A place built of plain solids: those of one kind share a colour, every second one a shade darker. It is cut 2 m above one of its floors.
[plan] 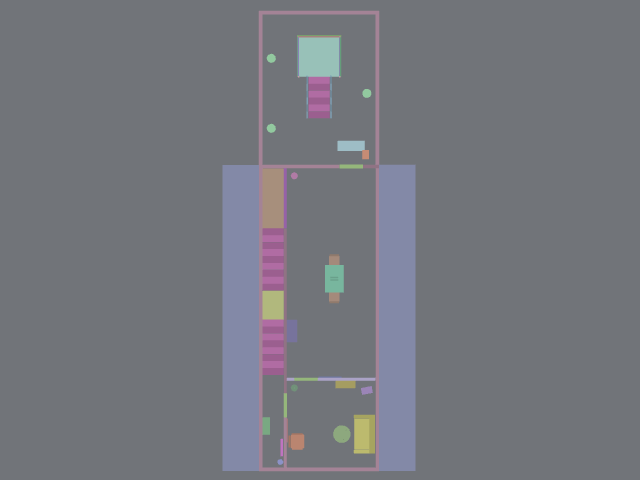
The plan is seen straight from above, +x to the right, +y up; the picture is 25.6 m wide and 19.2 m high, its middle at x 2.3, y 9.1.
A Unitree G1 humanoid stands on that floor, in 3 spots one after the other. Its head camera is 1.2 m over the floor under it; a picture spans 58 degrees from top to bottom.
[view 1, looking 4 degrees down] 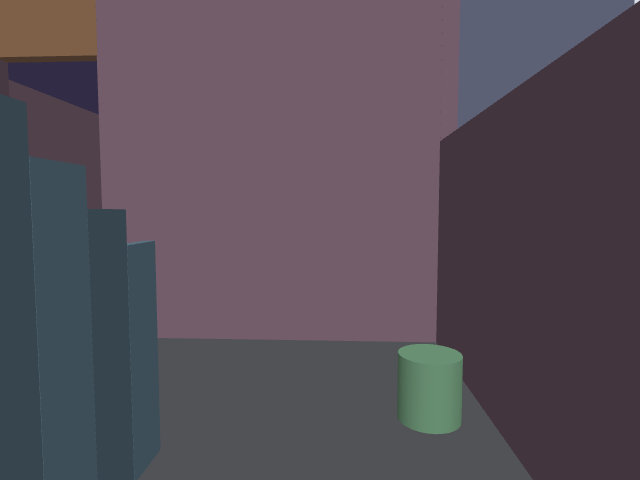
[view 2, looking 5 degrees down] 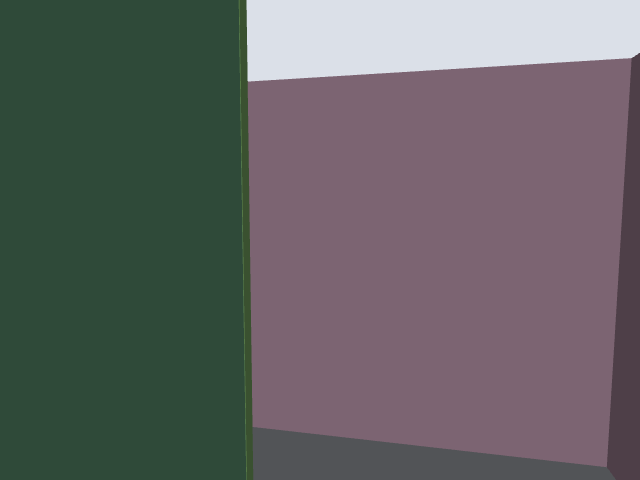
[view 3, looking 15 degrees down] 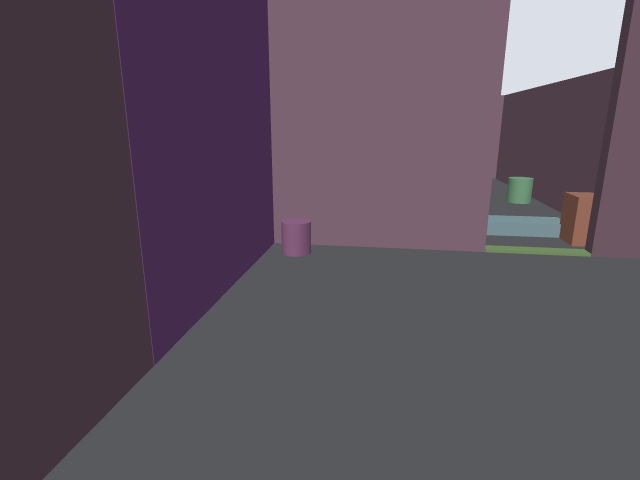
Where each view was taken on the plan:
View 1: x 0.85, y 16.02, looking -87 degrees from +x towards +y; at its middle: wall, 3.92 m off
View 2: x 3.64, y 16.02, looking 102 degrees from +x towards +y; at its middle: wall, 2.16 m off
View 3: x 2.12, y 7.74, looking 99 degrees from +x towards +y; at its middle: wall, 4.43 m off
